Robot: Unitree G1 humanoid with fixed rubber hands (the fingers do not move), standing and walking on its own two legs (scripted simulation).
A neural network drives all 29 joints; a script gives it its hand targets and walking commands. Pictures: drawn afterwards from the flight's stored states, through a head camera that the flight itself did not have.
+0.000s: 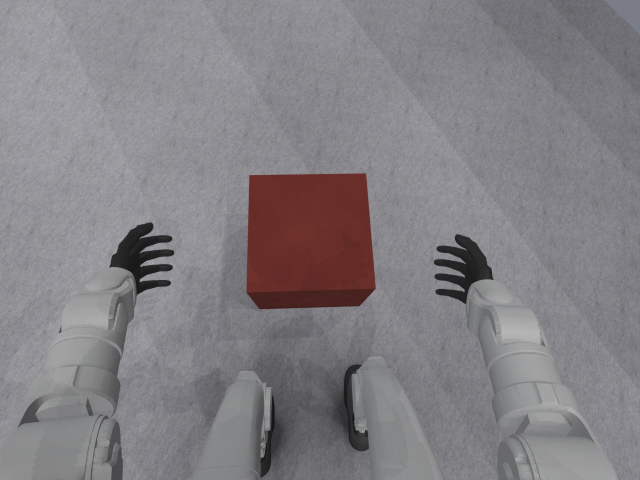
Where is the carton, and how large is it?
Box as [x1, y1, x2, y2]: [246, 173, 375, 308]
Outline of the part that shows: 365,173 249,175 246,292 259,308 359,305 375,288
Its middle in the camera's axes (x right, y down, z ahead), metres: -0.02 +0.03 +1.01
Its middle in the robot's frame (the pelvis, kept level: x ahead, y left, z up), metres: +0.54 -0.01 -0.55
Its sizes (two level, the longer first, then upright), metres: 0.285 0.284 0.262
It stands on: the floor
